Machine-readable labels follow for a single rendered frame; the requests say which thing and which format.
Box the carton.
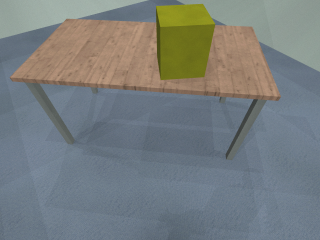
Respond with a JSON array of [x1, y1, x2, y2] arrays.
[[156, 4, 215, 80]]

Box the table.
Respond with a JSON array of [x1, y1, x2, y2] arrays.
[[9, 18, 281, 160]]

